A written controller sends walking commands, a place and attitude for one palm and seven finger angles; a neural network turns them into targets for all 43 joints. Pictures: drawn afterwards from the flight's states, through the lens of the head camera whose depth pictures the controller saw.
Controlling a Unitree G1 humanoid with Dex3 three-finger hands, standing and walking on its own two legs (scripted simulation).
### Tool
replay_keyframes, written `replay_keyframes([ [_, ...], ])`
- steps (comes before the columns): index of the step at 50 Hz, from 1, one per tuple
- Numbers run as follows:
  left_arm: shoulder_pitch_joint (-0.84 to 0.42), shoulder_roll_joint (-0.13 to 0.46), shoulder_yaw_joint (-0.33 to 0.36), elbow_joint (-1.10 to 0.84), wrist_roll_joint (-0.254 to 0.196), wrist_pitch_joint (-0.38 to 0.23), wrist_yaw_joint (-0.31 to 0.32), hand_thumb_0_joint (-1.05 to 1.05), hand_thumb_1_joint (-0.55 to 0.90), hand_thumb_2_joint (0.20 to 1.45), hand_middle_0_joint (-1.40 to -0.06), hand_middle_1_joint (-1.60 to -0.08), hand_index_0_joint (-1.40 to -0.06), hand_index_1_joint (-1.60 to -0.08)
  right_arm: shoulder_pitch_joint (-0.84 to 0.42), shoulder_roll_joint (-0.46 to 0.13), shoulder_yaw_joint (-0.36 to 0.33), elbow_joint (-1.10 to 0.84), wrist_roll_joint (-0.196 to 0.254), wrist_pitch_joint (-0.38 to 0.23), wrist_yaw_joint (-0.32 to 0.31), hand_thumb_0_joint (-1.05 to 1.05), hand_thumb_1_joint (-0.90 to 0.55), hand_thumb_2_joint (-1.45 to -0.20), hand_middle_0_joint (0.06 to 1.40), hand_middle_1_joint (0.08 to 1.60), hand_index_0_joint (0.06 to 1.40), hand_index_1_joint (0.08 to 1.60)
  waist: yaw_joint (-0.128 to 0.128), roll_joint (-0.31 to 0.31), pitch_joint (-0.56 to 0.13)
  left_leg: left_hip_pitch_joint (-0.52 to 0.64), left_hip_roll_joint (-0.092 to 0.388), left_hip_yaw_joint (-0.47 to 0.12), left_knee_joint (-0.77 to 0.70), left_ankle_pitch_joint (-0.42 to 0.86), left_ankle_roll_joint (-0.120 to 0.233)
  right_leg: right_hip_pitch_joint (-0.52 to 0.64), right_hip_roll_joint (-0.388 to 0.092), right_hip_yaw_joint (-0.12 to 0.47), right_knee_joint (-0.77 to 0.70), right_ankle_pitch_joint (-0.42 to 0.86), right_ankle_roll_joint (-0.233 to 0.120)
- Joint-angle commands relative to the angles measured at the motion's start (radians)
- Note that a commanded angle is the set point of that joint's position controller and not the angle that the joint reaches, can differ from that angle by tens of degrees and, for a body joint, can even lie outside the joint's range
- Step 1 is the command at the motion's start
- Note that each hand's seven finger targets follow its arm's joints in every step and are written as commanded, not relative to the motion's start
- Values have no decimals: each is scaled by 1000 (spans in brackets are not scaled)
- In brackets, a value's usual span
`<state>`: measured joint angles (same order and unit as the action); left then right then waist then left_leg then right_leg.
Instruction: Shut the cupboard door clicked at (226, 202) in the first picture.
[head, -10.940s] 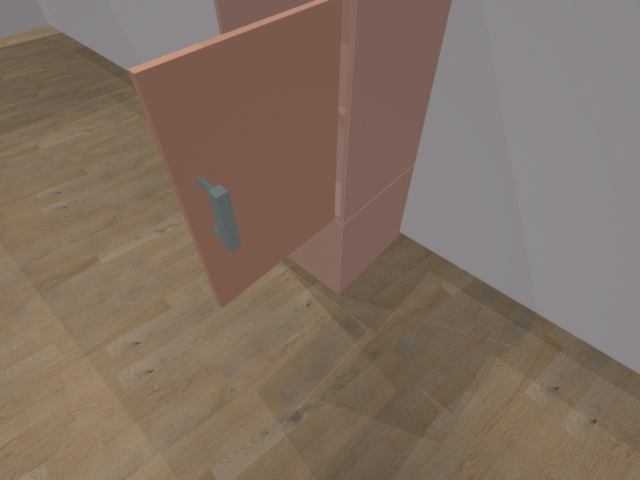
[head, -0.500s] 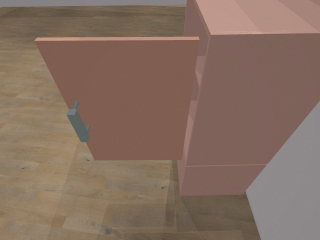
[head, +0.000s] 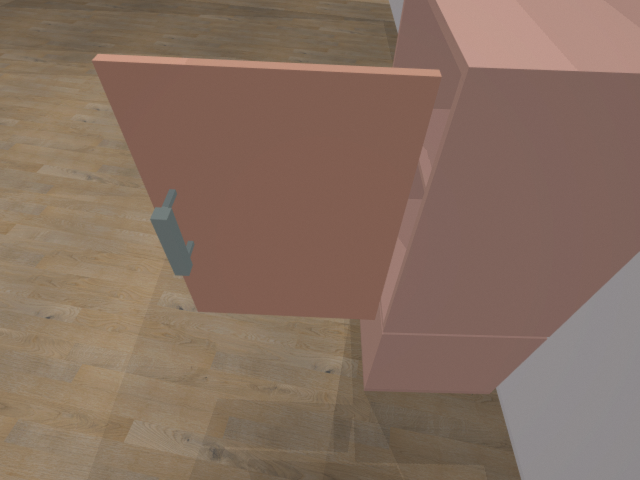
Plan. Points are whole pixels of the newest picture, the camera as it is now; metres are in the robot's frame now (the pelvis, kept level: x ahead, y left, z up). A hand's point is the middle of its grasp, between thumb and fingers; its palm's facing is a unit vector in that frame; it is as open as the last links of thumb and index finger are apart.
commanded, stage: shuffle to correct the standing spot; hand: left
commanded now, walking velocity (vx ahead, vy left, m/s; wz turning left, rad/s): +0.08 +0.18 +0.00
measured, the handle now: (177, 233) +0.47 +0.28 -0.02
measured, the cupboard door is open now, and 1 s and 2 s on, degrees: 89 89 89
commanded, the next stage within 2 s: come to a stop and stand still in 0.02 s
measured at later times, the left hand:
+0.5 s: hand out of the picture +0.10 +0.18 -0.16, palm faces -0.01 -0.98 -0.22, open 7.4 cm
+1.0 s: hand out of the picture +0.02 +0.17 -0.16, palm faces +0.02 -0.97 -0.23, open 7.4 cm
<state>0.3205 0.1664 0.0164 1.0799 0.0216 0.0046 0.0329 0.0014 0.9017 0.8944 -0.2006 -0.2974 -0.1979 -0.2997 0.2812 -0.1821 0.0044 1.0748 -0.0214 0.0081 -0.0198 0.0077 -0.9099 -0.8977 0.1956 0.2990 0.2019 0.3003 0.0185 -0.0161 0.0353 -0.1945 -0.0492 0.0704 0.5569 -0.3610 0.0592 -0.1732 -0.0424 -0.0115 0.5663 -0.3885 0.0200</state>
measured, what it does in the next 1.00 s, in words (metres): steps on the spot: right foot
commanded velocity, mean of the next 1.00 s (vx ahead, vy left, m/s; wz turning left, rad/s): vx -0.01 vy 0.00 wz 0.00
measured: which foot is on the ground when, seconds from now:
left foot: down 0.00-1.00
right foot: down 0.00-0.06, up 0.08-0.32, down 0.34-1.00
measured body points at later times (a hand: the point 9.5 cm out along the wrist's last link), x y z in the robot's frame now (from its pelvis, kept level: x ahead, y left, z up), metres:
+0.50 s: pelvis +0.03 +0.00 +0.01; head +0.05 -0.01 +0.45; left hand +0.10 +0.23 -0.14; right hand +0.04 -0.21 -0.16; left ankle -0.04 +0.08 -0.73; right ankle +0.03 -0.09 -0.73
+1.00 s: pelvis +0.02 -0.02 +0.01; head +0.02 -0.02 +0.46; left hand +0.02 +0.22 -0.14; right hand +0.05 -0.25 -0.15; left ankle -0.04 +0.08 -0.73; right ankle +0.03 -0.09 -0.73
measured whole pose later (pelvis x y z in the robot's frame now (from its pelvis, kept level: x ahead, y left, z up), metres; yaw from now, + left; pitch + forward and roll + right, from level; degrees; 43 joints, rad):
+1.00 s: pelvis +0.02 -0.02 +0.01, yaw +1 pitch +0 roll +0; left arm 0.32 0.18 -0.01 1.07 0.01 -0.02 0.03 0.00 0.91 0.89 -0.20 -0.30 -0.20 -0.30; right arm 0.26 -0.19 -0.01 1.05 -0.02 0.00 -0.03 0.01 -0.91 -0.90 0.20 0.30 0.20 0.30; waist -0.01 0.01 0.01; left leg -0.13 -0.03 0.04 0.47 -0.34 0.04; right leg -0.24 0.03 -0.11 0.49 -0.25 -0.07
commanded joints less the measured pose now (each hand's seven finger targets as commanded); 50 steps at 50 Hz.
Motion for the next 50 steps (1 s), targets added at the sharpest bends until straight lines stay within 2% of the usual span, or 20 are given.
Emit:
replay_keyframes([
  [1, 21, 168, 40, -63, 1, -1, 16, 0, 900, 900, -200, -300, -200, -300, 71, -106, -21, -53, 3, -18, -2, 0, -900, -900, 200, 300, 200, 300, -20, 6, 36, 3, 104, -74, -90, 301, -16, -51, -128, 99, -17, 296, -111],
  [3, -20, 115, 28, -93, 3, 7, 15, 0, 900, 900, -200, -300, -200, -300, 140, -153, -32, -42, -2, -19, -10, 0, -900, -900, 200, 300, 200, 300, -42, 218, 21, 152, 244, -246, -162, 598, 88, -222, 5, -63, 198, -15, -49],
  [4, -58, 105, 21, -110, 4, 10, 17, 0, 900, 900, -200, -300, -200, -300, 171, -155, -29, -38, -1, -17, -14, 0, -900, -900, 200, 300, 200, 300, -55, 251, 29, 207, 293, -305, -199, 759, 143, -324, 21, -60, 335, -228, -36],
  [7, -90, 99, 25, -123, 0, 15, 14, 0, 900, 900, -200, -300, -200, -300, 113, -136, -22, -75, -4, -12, -17, 0, -900, -900, 200, 300, 200, 300, -34, 133, 45, 148, 311, -280, -196, 766, 198, -336, -34, -32, 454, -216, -46],
  [10, -82, 61, 15, -122, -3, 17, 6, 0, 900, 900, -200, -300, -200, -300, 69, -135, -21, -94, -8, -19, -21, 0, -900, -900, 200, 300, 200, 300, -14, 50, 23, 104, 280, -229, -202, 818, 173, -243, -30, -43, 330, -123, -34],
  [15, -25, 85, 14, -100, -8, -3, 11, 0, 900, 900, -200, -300, -200, -300, 35, -133, -21, -78, 7, -35, -26, 0, -900, -900, 200, 300, 200, 300, 24, 39, -30, 110, 234, -170, -131, 845, 77, -45, -16, -27, -49, 174, -39],
  [16, 2, 110, 17, -92, -6, -15, 14, 0, 900, 900, -200, -300, -200, -300, 37, -123, -21, -75, 13, -39, -24, 0, -900, -900, 200, 300, 200, 300, 32, -7, -57, 85, 194, -150, -82, 751, 35, 36, -42, 33, -132, 344, -51],
  [18, 6, 170, 16, -80, -9, -27, 16, 0, 900, 900, -200, -300, -200, -300, 68, -81, -20, -71, 19, -31, -18, 0, -900, -900, 200, 300, 200, 300, -3, -105, -71, -60, 87, -94, -62, 225, -38, 123, -237, 226, -95, 787, -166],
  [19, -27, 179, 9, -80, -12, -24, 13, 0, 900, 900, -200, -300, -200, -300, 89, -56, -16, -54, 18, -24, -16, 0, -900, -900, 200, 300, 200, 300, -25, -100, -32, -46, 68, -89, -102, 77, -50, 63, -270, 220, -104, 748, -196],
  [20, -54, 160, 8, -84, -12, -25, 14, 0, 900, 900, -200, -300, -200, -300, 92, -36, -11, -37, 13, -14, -16, 0, -900, -900, 200, 300, 200, 300, -33, -188, -26, -8, 80, -80, -122, 85, -47, 23, -227, 197, -119, 671, -186],
  [21, -75, 138, 4, -88, -12, -24, 13, 0, 900, 900, -200, -300, -200, -300, 96, -40, -9, -26, 10, -16, -15, 0, -900, -900, 200, 300, 200, 300, -37, -176, -16, 24, 92, -83, -161, 146, -43, -5, -184, 160, -122, 597, -161],
  [24, -82, 109, -3, -92, -18, -22, 13, 0, 900, 900, -200, -300, -200, -300, 71, -61, -5, -5, 5, -36, -17, 0, -900, -900, 200, 300, 200, 300, -16, 4, -21, 64, 153, -128, -225, 462, -24, 15, -87, 86, -81, 507, -93],
  [26, -71, 106, -4, -77, -19, -21, 14, 0, 900, 900, -200, -300, -200, -300, 58, -68, -1, 5, 6, -42, -22, 0, -900, -900, 200, 300, 200, 300, -8, 45, -32, 91, 168, -131, -231, 556, -17, 29, -72, 81, -90, 459, -82],
  [37, -35, 98, -11, -31, -15, -24, 7, 0, 900, 900, -200, -300, -200, -300, 60, -61, 4, 32, 9, -40, -24, 0, -900, -900, 200, 300, 200, 300, -11, 43, 20, 76, 166, -109, -273, 345, -19, 31, -71, 86, -175, 399, -84],
  [38, -40, 220, -12, -85, -8, -22, 12, 0, 900, 900, -200, -300, -200, -300, 33, -138, -14, -67, 5, -40, -24, 0, -900, -900, 200, 300, 200, 300, -32, 78, 58, 72, 113, -154, -283, 571, -42, 10, -6, 49, -70, 393, -87],
  [39, 11, 149, -4, -78, -14, -22, 12, 0, 900, 900, -200, -300, -200, -300, 11, -153, -32, -74, -1, -55, -28, 0, -900, -900, 200, 300, 200, 300, 1, 60, 0, 54, 180, -150, -188, 535, -33, -12, -38, 32, -89, 254, -80],
  [40, -1, 140, -2, -63, -17, -30, 13, 0, 900, 900, -200, -300, -200, -300, -2, -136, -33, -69, -2, -56, -26, 0, -900, -900, 200, 300, 200, 300, -10, 55, -53, 56, 158, -152, -174, 471, -20, 15, -46, 61, -107, 305, -98],
  [43, 3, 135, -12, -80, -12, -38, 11, 0, 900, 900, -200, -300, -200, -300, 0, -94, -24, -88, 1, -31, -13, 0, -900, -900, 200, 300, 200, 300, -19, -31, -1, -24, 101, -125, -144, 97, -19, -15, -102, 163, -208, 169, -109],
  [45, -15, 154, -5, -81, -10, -46, 11, 0, 900, 900, -200, -300, -200, -300, 17, -100, -28, -80, 3, -22, -9, 0, -900, -900, 200, 300, 200, 300, -40, -61, 20, -28, 81, -118, -112, 74, -26, -66, -138, 226, -277, 34, -123],
  [50, -21, 165, 2, -80, -12, -60, 12, 0, 900, 900, -200, -300, -200, -300, 23, -121, -28, -63, 6, -33, -9, 0, -900, -900, 200, 300, 200, 300, -43, -11, 12, 3, 99, -123, -130, 152, -19, -55, -124, 184, -255, 192, -118],
])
